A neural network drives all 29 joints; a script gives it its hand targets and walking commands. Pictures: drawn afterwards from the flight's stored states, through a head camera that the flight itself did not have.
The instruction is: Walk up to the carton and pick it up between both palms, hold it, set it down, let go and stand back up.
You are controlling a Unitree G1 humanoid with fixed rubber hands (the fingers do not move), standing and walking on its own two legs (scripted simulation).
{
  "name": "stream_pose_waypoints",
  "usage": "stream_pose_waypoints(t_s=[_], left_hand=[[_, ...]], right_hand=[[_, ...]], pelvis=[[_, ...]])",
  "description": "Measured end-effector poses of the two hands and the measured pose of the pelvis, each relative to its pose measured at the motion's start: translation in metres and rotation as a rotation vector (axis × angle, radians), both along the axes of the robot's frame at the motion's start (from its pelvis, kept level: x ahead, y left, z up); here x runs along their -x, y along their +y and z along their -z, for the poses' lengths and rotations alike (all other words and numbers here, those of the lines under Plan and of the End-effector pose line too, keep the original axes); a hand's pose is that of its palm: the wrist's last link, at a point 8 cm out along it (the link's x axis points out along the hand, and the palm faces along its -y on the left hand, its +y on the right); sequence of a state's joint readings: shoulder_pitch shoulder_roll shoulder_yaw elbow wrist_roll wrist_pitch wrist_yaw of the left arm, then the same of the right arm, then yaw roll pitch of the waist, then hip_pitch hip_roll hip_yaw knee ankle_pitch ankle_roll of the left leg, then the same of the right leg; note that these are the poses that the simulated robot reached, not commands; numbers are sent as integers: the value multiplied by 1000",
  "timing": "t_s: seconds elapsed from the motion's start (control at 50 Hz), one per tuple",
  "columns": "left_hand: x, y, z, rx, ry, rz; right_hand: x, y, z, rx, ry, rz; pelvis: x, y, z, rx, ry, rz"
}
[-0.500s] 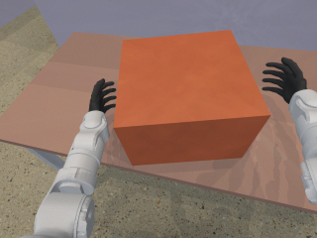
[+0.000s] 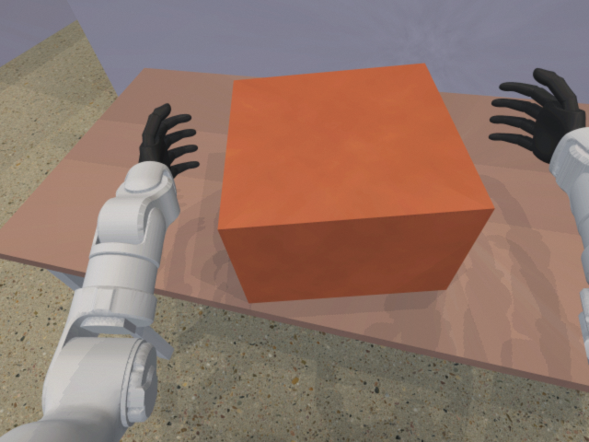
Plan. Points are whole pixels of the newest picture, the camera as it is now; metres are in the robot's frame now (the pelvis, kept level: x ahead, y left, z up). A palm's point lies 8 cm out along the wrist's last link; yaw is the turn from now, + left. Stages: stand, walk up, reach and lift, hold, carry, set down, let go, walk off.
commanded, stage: set down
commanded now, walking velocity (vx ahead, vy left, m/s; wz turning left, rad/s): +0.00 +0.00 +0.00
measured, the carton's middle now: (337, 182) +0.48 +0.01 +0.06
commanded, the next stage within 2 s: none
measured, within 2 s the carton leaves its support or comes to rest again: neither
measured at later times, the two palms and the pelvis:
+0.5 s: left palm (133, 170) +0.37 +0.24 +0.18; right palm out of the picture +0.45 -0.26 +0.19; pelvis +0.00 +0.00 +0.01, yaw +0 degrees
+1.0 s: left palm (129, 225) +0.32 +0.24 +0.15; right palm out of the picture +0.40 -0.28 +0.15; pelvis +0.00 +0.00 +0.01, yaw +0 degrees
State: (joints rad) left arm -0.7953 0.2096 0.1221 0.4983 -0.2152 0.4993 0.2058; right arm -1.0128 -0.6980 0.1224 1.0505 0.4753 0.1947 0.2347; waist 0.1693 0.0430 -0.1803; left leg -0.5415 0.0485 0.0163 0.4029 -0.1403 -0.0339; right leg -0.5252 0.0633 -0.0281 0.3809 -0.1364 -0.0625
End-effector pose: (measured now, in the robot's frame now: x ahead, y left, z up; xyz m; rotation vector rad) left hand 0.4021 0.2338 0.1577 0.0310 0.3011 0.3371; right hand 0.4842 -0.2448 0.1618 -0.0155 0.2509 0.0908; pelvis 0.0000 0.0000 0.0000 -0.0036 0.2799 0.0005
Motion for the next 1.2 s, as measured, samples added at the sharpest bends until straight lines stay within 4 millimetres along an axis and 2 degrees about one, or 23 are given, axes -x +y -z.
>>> stream_pose_waypoints(t_s=[0.18,0.3,0.44,0.66,0.84,0.94,1.08,1.2], left_hand=[[-1,0,-29,22,-19,-4],[5,1,-42,21,-26,-5],[21,7,-33,13,-19,-12],[52,10,-4,29,10,-26],[67,0,-3,16,-24,4],[78,1,-1,13,-35,-10],[96,3,14,16,-24,-21],[108,-3,26,20,-16,-16]], right_hand=[[5,-9,-40,-3,-25,22],[13,-16,-54,-15,-27,35],[26,-19,-38,-9,3,28],[47,-17,0,7,34,-6],[65,-28,5,20,-1,7],[79,-35,6,32,-9,3],[100,-43,16,45,5,1],[119,-43,34,33,21,-7]], pelvis=[[1,-1,-2,-2,-34,1],[2,0,-4,-2,-61,2],[3,0,-6,-2,-97,-4],[3,0,-6,-4,-118,-5],[-1,-1,-7,-4,-141,-7],[-3,-2,-8,-7,-170,3],[-2,-5,-8,-9,-191,-1],[-2,-5,-8,-9,-192,2]])
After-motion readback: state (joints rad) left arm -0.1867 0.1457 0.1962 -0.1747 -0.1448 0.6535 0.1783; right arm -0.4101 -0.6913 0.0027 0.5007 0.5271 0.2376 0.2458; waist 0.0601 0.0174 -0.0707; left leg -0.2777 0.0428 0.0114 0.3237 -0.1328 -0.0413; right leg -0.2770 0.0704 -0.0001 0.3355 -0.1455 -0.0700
